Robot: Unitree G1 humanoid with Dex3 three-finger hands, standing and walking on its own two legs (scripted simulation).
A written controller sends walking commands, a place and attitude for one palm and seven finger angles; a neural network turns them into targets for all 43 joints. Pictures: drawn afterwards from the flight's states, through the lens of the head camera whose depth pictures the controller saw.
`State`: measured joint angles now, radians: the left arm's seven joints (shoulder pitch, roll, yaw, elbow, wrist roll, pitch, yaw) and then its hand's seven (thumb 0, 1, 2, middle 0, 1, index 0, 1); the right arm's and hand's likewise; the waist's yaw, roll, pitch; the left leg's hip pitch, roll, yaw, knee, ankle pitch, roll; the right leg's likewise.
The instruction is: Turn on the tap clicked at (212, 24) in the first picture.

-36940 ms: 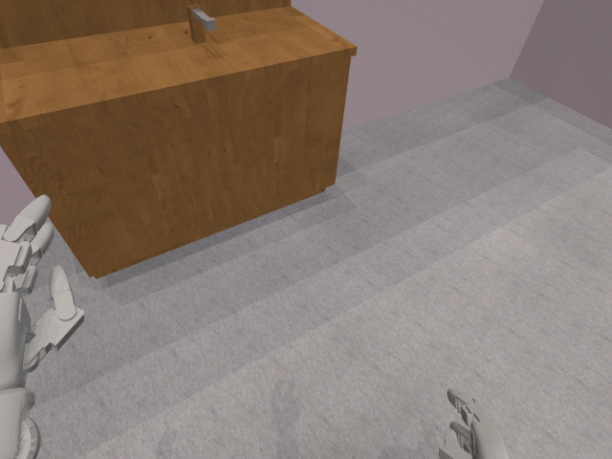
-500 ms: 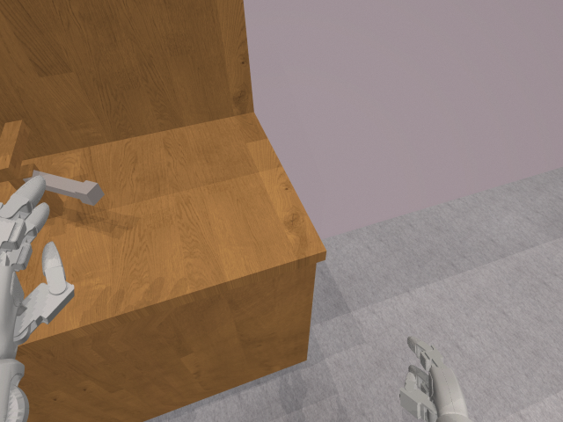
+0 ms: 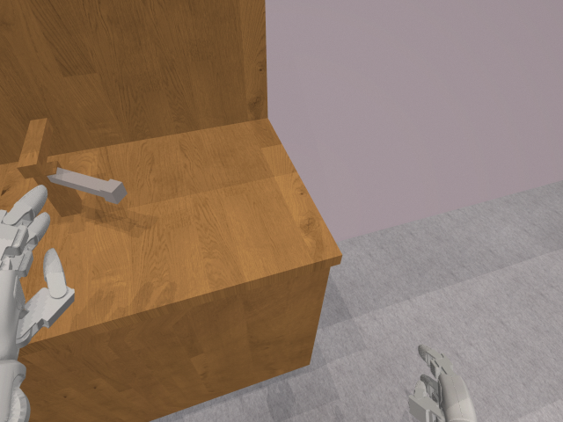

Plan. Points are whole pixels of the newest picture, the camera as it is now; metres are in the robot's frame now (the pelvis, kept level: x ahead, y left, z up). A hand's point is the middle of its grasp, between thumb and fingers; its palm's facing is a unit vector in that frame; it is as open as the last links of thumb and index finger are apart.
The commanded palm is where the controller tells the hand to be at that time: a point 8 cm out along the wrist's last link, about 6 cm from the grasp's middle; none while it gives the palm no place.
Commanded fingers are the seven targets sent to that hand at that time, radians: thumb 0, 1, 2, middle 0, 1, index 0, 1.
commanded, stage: come to a stop and stand still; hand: left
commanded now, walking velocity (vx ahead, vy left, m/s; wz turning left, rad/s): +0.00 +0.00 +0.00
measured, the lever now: (113, 191) +0.45 +0.33 +0.06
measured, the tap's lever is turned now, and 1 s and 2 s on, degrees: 52 52 52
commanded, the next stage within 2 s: look again from close up in 0.24 s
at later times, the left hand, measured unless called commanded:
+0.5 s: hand (12, 237) +0.25 +0.30 +0.20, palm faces +0.47 -0.79 -0.39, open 7.5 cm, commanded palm +0.15 +0.30 +0.17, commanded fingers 0.00 0.90 0.90 -0.20 -0.30 -0.20 -0.30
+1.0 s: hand (42, 264) +0.24 +0.29 +0.16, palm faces +0.34 -0.86 -0.39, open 7.4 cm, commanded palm +0.18 +0.32 +0.17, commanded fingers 0.00 0.90 0.90 -0.20 -0.30 -0.20 -0.30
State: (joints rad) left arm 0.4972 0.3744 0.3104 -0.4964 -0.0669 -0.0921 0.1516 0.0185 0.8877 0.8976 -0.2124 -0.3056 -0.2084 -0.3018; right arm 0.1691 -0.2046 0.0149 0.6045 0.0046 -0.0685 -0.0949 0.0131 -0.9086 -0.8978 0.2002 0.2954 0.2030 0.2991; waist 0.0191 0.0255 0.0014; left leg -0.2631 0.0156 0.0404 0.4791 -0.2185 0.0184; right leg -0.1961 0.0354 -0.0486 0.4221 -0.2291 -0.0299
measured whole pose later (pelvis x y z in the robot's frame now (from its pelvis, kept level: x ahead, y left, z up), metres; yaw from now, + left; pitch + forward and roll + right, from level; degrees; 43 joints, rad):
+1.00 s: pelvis +0.01 +0.05 -0.01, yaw -1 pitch +0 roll -1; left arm 0.40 0.37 0.36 -0.46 -0.04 -0.21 0.08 0.02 0.89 0.90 -0.21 -0.31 -0.21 -0.30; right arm 0.17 -0.20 0.02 0.56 0.02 -0.10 -0.01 0.01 -0.91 -0.90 0.20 0.30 0.20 0.30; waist 0.01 -0.02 0.04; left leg -0.27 -0.04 0.10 0.53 -0.27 0.09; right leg -0.22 -0.02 0.00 0.49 -0.27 0.04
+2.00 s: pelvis -0.01 +0.03 +0.00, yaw -1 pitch -1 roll -1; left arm 0.40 0.36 0.35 -0.43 -0.03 -0.21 0.09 0.02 0.89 0.90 -0.21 -0.31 -0.21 -0.30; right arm 0.22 -0.19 0.03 0.58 0.01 -0.14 -0.03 0.01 -0.91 -0.90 0.20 0.30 0.20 0.30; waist 0.01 -0.03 0.03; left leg -0.23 -0.01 0.08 0.45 -0.20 0.06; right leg -0.18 0.01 -0.01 0.39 -0.20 0.01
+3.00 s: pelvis +0.00 +0.04 +0.00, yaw +0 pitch +0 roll -2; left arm 0.45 0.34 0.33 -0.47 -0.05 -0.18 0.11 0.02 0.89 0.90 -0.21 -0.31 -0.21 -0.30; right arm 0.21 -0.22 0.00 0.58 0.02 -0.09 -0.03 0.01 -0.91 -0.90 0.20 0.30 0.20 0.30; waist 0.00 0.01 0.03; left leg -0.26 -0.02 0.05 0.51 -0.25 0.07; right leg -0.18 0.00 -0.03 0.42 -0.23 0.02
